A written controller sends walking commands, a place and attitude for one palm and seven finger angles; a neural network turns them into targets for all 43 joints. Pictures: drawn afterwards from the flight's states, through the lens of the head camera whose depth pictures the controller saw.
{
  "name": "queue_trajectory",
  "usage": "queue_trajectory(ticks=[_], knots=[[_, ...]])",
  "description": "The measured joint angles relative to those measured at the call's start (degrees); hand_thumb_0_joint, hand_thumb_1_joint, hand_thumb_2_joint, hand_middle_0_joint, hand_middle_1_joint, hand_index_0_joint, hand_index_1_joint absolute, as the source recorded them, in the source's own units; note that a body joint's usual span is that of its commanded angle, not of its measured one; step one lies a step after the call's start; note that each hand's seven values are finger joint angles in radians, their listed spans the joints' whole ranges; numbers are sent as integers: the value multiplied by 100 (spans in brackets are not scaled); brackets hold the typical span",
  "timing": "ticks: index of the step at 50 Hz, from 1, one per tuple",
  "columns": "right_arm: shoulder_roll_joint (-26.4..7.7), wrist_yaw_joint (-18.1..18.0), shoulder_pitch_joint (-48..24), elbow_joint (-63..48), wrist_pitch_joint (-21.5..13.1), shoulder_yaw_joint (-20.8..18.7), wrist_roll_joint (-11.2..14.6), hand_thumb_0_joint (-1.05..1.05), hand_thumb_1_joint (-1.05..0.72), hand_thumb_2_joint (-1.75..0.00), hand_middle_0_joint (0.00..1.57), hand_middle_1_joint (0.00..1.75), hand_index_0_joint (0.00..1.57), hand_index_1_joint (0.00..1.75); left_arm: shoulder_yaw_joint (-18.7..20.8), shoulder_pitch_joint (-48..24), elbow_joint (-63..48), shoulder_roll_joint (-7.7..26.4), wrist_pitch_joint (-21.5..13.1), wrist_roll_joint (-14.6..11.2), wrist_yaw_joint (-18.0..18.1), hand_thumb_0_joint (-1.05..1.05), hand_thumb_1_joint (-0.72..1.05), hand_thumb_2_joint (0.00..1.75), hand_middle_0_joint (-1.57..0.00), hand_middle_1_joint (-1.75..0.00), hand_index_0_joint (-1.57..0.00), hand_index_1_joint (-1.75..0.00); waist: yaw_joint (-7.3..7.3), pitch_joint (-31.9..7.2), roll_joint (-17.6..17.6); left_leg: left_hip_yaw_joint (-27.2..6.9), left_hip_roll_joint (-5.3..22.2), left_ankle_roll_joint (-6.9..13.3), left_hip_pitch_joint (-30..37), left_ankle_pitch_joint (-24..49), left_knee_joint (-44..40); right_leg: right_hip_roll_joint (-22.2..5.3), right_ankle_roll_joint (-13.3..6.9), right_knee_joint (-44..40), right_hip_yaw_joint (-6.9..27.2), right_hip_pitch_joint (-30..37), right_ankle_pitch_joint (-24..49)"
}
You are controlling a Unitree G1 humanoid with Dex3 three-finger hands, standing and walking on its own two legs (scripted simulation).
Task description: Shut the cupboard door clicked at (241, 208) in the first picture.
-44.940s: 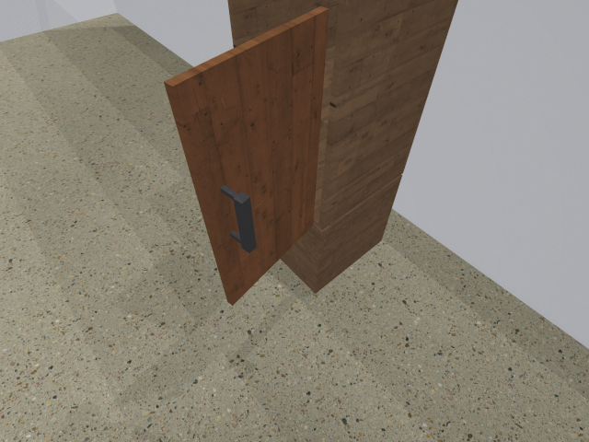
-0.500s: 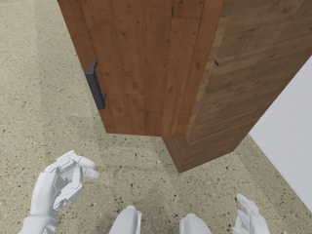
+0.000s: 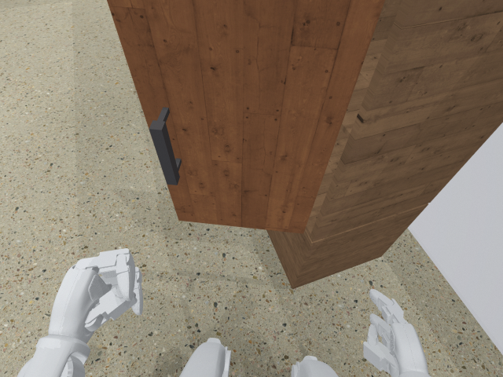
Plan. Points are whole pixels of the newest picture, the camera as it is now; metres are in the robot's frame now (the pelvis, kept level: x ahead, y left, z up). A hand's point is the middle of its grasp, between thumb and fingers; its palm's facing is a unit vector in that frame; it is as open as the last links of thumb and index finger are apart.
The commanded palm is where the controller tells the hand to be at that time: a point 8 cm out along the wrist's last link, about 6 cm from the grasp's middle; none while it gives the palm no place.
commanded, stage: raise the hand and make a fist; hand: left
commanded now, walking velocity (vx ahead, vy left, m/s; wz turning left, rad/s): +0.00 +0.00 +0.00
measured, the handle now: (169, 148) +0.48 +0.20 +0.06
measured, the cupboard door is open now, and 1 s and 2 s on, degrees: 64 64 64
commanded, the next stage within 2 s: bring the fist close to the handle in 0.52 s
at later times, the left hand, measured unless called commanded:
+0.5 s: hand (137, 292) +0.22 +0.18 +0.06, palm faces -0.05 -1.00 -0.03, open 3.1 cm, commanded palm +0.20 +0.23 +0.07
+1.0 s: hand (153, 257) +0.27 +0.17 +0.07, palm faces -0.07 -1.00 -0.02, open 3.1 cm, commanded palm +0.26 +0.22 +0.07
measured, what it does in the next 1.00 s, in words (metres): stands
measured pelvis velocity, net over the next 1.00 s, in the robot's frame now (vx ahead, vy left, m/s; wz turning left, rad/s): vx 0.00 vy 0.00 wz -0.01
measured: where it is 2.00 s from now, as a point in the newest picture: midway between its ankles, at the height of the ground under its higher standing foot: outside the picture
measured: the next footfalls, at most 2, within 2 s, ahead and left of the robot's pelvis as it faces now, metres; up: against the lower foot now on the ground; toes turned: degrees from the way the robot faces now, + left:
none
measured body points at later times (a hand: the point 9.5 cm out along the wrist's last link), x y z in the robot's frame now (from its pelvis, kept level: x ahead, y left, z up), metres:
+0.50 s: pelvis +0.00 -0.01 +0.00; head +0.05 +0.00 +0.45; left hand +0.22 +0.23 +0.07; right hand +0.17 -0.24 -0.07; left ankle +0.04 +0.11 -0.64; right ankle +0.01 -0.13 -0.64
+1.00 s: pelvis +0.00 +0.00 +0.01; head +0.05 +0.00 +0.45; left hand +0.27 +0.22 +0.07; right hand +0.17 -0.24 -0.07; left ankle +0.04 +0.11 -0.64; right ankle +0.01 -0.13 -0.64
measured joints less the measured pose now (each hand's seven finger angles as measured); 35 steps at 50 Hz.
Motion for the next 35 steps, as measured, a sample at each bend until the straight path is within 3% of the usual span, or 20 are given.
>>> queue_trajectory(ticks=[16, 35], knots=[[-165, -58, 229, 162, -25, -124, 72, 2, -91, -90, 20, 30, 20, 30, 103, -141, 268, 23, -35, -142, -102, 1, 90, 89, -129, -150, -129, -150, -97, 22, 23, 59, 19, -28, 135, 79, -167, 15, -27, -87, 60, 70, 60], [-119, -79, 117, 139, -61, -55, 80, 2, -91, -90, 20, 30, 20, 30, 51, -242, 342, 1, -84, -117, -111, 1, 90, 89, -130, -150, -130, -150, -37, 11, 51, 43, 7, -26, 77, 70, -111, 7, -26, -31, 48, 21, 42]])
